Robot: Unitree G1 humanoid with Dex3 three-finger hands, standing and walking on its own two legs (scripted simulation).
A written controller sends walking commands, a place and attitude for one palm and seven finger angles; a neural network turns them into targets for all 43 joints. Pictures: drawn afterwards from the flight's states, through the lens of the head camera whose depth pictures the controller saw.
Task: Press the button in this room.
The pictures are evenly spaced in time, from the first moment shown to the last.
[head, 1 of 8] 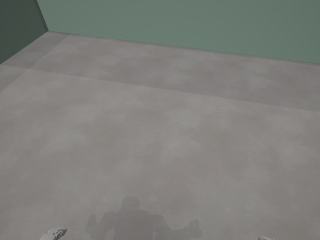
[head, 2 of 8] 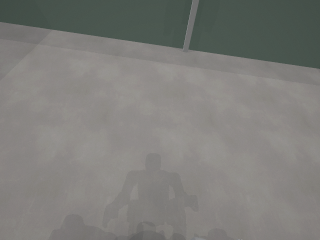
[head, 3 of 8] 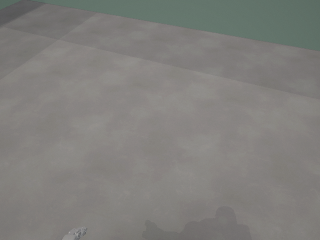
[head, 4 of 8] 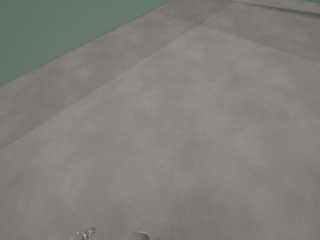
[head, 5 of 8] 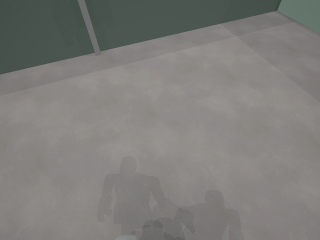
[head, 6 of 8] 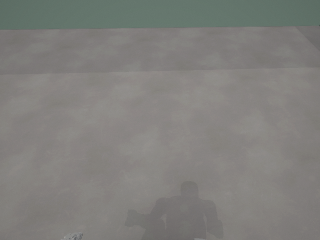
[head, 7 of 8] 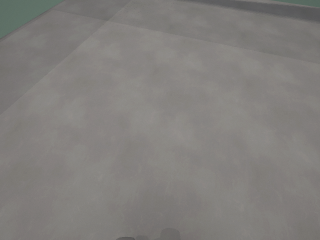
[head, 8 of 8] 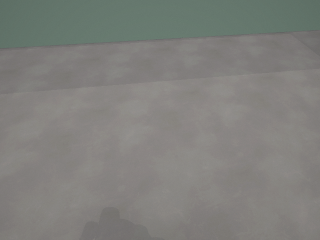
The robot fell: no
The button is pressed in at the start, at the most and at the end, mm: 0 0 0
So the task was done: no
